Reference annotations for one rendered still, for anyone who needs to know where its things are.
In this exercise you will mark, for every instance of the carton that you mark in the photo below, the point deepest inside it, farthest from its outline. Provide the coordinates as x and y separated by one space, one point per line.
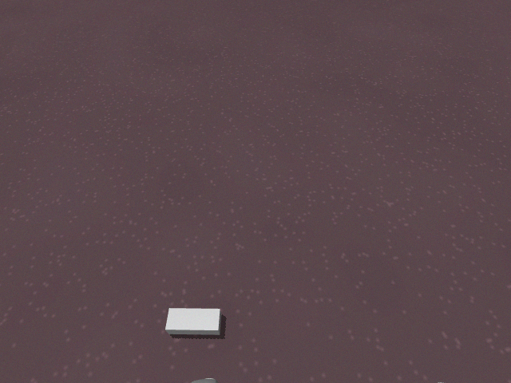
193 321

